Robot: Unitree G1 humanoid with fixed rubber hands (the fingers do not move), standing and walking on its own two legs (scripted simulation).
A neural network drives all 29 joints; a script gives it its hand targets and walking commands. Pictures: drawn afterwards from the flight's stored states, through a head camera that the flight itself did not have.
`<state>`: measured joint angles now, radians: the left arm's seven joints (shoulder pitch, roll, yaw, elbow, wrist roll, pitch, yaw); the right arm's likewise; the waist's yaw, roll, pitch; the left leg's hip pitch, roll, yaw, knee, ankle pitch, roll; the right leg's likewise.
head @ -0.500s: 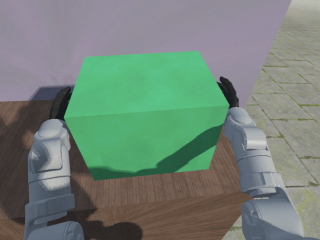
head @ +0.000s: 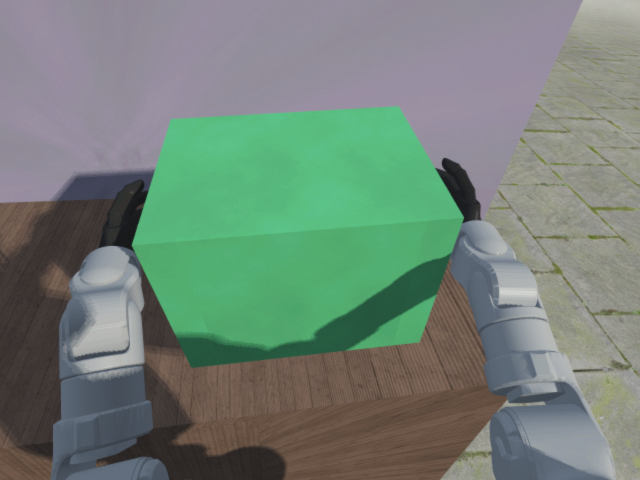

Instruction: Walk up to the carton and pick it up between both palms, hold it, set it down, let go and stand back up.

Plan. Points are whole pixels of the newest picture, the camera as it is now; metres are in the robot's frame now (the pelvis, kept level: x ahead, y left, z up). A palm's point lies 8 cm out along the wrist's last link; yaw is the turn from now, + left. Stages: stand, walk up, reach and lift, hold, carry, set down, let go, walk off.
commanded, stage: hold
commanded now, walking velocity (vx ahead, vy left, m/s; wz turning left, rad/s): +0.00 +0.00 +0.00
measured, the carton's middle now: (298, 233) +0.40 +0.00 +0.13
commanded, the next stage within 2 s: none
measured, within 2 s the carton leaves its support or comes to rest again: neither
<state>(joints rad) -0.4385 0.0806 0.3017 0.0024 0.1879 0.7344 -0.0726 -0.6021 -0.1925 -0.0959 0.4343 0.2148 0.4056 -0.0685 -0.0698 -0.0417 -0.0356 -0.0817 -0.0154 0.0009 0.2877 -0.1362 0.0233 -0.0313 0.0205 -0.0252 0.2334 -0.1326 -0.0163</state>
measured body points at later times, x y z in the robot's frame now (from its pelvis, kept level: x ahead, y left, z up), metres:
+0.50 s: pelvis -0.02 -0.01 +0.00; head -0.06 +0.01 +0.45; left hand +0.35 +0.21 +0.18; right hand +0.37 -0.19 +0.19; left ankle +0.02 +0.10 -0.75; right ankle +0.00 -0.11 -0.75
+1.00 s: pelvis +0.00 +0.00 +0.00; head -0.04 +0.02 +0.45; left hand +0.35 +0.20 +0.16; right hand +0.36 -0.21 +0.18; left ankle +0.02 +0.10 -0.75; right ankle +0.00 -0.11 -0.75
